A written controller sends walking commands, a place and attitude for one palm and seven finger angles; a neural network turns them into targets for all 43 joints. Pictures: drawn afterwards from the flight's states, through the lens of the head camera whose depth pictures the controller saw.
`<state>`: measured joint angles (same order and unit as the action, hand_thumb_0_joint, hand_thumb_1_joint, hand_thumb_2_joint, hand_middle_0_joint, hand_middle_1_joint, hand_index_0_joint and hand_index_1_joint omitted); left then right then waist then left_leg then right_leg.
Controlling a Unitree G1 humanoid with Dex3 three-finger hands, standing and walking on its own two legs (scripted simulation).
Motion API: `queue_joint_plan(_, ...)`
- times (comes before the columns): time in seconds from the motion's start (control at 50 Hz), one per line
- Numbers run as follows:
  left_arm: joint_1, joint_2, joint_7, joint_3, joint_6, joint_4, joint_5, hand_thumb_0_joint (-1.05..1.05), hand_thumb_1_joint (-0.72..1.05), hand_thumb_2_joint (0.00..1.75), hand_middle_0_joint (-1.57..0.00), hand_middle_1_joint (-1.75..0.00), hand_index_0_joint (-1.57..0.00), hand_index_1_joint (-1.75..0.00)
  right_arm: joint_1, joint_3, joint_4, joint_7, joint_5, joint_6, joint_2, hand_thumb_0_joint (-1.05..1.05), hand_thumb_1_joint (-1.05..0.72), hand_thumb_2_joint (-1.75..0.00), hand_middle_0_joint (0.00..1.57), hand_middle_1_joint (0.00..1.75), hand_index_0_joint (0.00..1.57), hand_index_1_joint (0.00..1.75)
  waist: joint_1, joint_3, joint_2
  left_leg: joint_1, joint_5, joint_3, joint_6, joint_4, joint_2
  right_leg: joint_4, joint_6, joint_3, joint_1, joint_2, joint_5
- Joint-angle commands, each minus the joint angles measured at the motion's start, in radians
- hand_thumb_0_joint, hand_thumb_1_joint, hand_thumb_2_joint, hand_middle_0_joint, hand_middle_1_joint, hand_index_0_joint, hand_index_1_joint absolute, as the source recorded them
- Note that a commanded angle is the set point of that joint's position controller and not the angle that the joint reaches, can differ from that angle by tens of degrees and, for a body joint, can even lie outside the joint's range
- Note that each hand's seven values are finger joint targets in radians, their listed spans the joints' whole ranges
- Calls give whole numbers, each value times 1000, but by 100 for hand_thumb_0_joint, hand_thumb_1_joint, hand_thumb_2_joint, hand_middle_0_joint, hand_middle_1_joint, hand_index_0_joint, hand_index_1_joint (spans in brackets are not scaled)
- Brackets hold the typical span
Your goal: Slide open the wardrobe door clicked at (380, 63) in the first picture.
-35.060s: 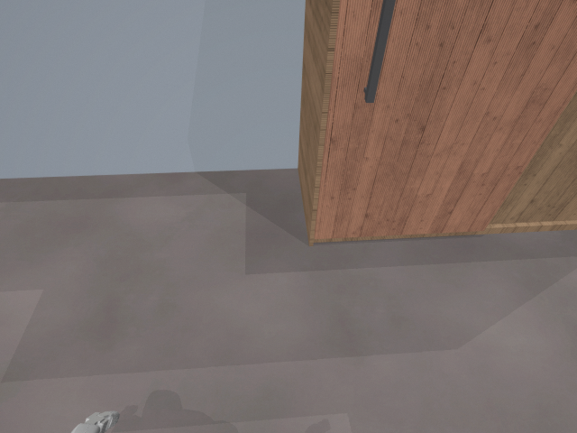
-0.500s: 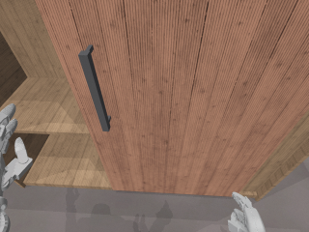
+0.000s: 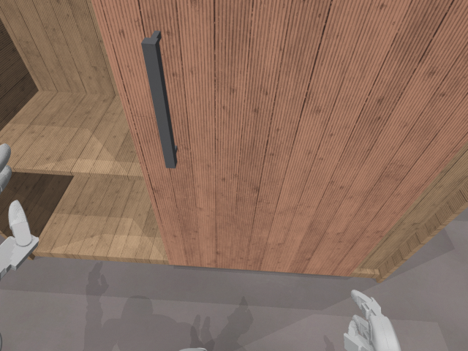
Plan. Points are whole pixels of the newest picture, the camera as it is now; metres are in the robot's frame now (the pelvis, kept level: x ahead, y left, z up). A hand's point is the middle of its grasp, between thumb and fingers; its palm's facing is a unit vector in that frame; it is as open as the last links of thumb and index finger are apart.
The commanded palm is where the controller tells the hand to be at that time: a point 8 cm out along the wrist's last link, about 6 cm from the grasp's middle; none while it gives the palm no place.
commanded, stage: step back with the hand held close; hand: left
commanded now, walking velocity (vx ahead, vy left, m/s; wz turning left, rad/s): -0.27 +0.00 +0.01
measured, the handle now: (165, 108) +0.53 +0.20 +0.13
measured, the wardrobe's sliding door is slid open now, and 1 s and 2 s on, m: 0.61 0.61 0.61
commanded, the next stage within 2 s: stop stepping back and stand still in 0.48 s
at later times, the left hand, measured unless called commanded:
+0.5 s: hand (24, 287) +0.14 +0.24 +0.17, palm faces +0.33 -0.86 -0.40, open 7.4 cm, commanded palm +0.09 +0.29 +0.19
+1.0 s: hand out of the picture +0.04 +0.29 +0.17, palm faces +0.50 -0.82 -0.28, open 7.4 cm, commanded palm -0.02 +0.31 +0.19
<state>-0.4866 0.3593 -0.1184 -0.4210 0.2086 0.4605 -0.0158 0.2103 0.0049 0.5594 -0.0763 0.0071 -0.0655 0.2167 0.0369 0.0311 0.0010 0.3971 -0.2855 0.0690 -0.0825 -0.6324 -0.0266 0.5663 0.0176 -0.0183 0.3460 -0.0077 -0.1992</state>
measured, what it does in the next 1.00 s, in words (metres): walks backwards: right foot, then right foot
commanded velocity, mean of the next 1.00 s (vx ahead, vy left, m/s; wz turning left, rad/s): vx -0.10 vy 0.00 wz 0.01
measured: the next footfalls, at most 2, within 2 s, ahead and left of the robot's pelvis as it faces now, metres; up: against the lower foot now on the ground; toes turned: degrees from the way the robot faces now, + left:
right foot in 0.40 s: -0.14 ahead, -0.13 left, +0.00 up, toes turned -3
right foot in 0.76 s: -0.10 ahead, -0.07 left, +0.00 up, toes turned +3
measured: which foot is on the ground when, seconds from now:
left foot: down 0.00-0.76, up 0.78-1.00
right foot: down 0.00-0.12, up 0.14-0.38, down 0.40-0.52, up 0.54-0.74, down 0.76-1.00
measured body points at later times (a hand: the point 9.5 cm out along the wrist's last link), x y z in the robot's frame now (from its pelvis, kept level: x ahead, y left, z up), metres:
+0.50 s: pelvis -0.08 +0.00 +0.00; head -0.06 +0.04 +0.45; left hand +0.12 +0.29 +0.19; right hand +0.09 -0.23 -0.07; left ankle +0.02 +0.07 -0.72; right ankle -0.17 -0.13 -0.73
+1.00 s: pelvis -0.17 +0.02 +0.01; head -0.20 +0.05 +0.46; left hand +0.01 +0.33 +0.18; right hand -0.05 -0.25 -0.06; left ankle -0.20 +0.15 -0.71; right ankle -0.17 -0.09 -0.73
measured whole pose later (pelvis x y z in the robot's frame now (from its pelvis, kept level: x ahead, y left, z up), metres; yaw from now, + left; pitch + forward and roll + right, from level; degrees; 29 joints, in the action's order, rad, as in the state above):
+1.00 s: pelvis -0.17 +0.02 +0.01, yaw -2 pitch +1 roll +0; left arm -0.41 0.32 -0.17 -0.37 0.15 0.38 -0.01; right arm 0.31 -0.01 0.69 -0.11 -0.01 -0.13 0.24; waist 0.03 -0.11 0.07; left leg 0.26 -0.40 0.03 -0.03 -0.62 0.04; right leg 0.53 -0.02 -0.09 0.29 -0.05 -0.26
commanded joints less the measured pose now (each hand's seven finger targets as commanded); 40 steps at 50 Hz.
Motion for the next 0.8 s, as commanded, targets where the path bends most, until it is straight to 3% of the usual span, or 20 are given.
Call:
queue_joint_plan(0.0,133,232,-41,-97,103,311,-6,0,90,90,-20,-30,-20,-30,-61,-59,-135,-3,-12,-80,134,0,-90,-90,20,30,20,30,-42,-87,66,-85,-180,-148,30,1,48,-262,-111,272,127,-180,-280)
queue_joint_plan(0.06,100,246,-55,-127,115,347,-10,0,90,90,-20,-30,-20,-30,-68,-54,-138,-13,-14,-95,142,0,-90,-90,20,30,20,30,-40,-122,-115,-31,-190,-255,13,248,119,-74,-44,116,27,-52,-162)
queue_joint_plan(0.1,79,249,-51,-169,125,354,10,0,90,90,-20,-30,-20,-30,-82,-64,-145,-17,-19,-115,154,0,-90,-90,20,30,20,30,-18,-160,-354,211,-432,-453,-43,515,296,331,5,22,-225,81,-130)
queue_joint_plan(0.16,37,245,-47,-194,120,251,0,0,90,90,-20,-30,-20,-30,-76,-80,-119,-3,-23,-118,132,0,-90,-90,20,30,20,30,-26,-113,-185,257,-413,-439,-101,522,347,529,-4,66,-179,89,-232)
queue_joint_plan(0.24,-40,181,-40,-118,106,198,-30,0,90,90,-20,-30,-20,-30,-62,-73,-88,12,-15,-126,116,0,-90,-90,20,30,20,30,-23,-111,-137,-24,-234,-318,-27,490,267,179,-18,-17,-61,81,-314)
queue_joint_plan(0.32,30,197,-28,-72,101,244,-40,0,90,90,-20,-30,-20,-30,-68,-70,-59,16,-23,-124,124,0,-90,-90,20,30,20,30,-23,-173,-203,-137,-101,-236,93,435,220,-258,-56,-2,-168,40,-195)
queue_joint_plan(0.38,112,282,-30,-100,126,296,-38,0,90,90,-20,-30,-20,-30,-73,-53,-39,10,-23,-101,88,0,-90,-90,20,30,20,30,-25,-223,107,-342,119,-81,102,-2,97,-376,-121,212,69,-219,115)
queue_joint_plan(0.4,131,315,-33,-127,133,300,-40,0,90,90,-20,-30,-20,-30,-104,-44,-52,1,-23,-107,82,0,-90,-90,20,30,20,30,-18,-200,147,-320,60,-50,99,-81,70,-342,-121,179,101,-257,262)
queue_joint_plan(0.42,174,349,-31,-152,146,325,-28,0,90,90,-20,-30,-20,-30,-112,-42,-45,-7,-35,-123,83,0,-90,-90,20,30,20,30,-19,-236,125,-324,28,-45,108,-88,53,-293,-127,127,96,-236,254)
queue_joint_plan(0.44,136,288,-24,-118,131,298,-34,0,90,90,-20,-30,-20,-30,-89,-66,-43,-13,-14,-129,94,0,-90,-90,20,30,20,30,-37,-235,217,-301,89,-57,94,-53,38,-227,-101,69,39,-185,321)
queue_joint_plan(0.48,98,295,-15,-139,91,299,-37,0,90,90,-20,-30,-20,-30,-119,-53,-80,-24,-8,-102,114,0,-90,-90,20,30,20,30,-36,-205,-11,-345,622,-91,70,180,85,-56,1,1,3,-35,418)
queue_joint_plan(0.5,96,308,-12,-152,89,327,-38,0,90,90,-20,-30,-20,-30,-125,-53,-88,-20,-9,-97,130,0,-90,-90,20,30,20,30,-20,-230,-193,-388,842,-191,33,247,148,59,25,-9,9,57,226)
queue_joint_plan(0.52,55,315,-7,-159,95,296,-44,0,90,90,-20,-30,-20,-30,-121,-54,-82,-9,-14,-108,124,0,-90,-90,20,30,20,30,-19,-249,-321,-413,928,-284,1,320,236,202,4,26,40,87,-208)
queue_joint_plan(0.56,-23,287,-6,-162,98,284,-48,0,90,90,-20,-30,-20,-30,-102,-59,-73,8,-40,-125,118,0,-90,-90,20,30,20,30,5,-288,-280,-266,453,-367,-6,423,318,336,-21,75,-53,89,-402)
queue_joint_plan(0.6,-123,271,-17,-193,78,290,-61,0,90,90,-20,-30,-20,-30,-76,-71,-98,16,-26,-121,116,0,-90,-90,20,30,20,30,-1,-250,-214,-158,-14,-280,-13,507,265,251,-32,20,-114,77,-313)
queue_joint_plan(0.68,-205,251,-27,-183,35,273,-62,0,90,90,-20,-30,-20,-30,-112,-63,-138,11,-16,-98,126,0,-90,-90,20,30,20,30,-12,-162,-271,158,-432,-164,76,563,164,-16,-50,-114,-388,123,-258)
queue_joint_plan(0.72,-166,292,-35,-195,19,283,-45,0,90,90,-20,-30,-20,-30,-95,-67,-125,4,-12,-84,115,0,-90,-90,20,30,20,30,-15,-151,-38,53,-299,-30,111,216,21,-281,-86,-3,-238,-8,-327)
queue_joint_plan(0.74,-138,290,-33,-169,19,280,-42,0,90,90,-20,-30,-20,-30,-96,-74,-110,-3,-15,-76,111,0,-90,-90,20,30,20,30,-18,-112,207,-67,-173,-31,116,-216,-34,-472,-152,292,89,-236,-522)
queue_joint_plan(0.76,-48,296,-34,-167,13,301,-42,0,90,90,-20,-30,-20,-30,-93,-77,-86,-8,-23,-70,120,0,-90,-90,20,30,20,30,-21,-40,287,15,-130,-102,114,-497,-33,-549,-221,485,261,-387,-615)
queue_joint_plan(0.78,42,307,-35,-181,12,293,-40,0,90,90,-20,-30,-20,-30,-60,-75,-44,-6,-40,-64,129,0,-90,-90,20,30,20,30,-54,-51,213,72,-65,-101,118,-618,-8,-480,-222,361,259,-388,-488)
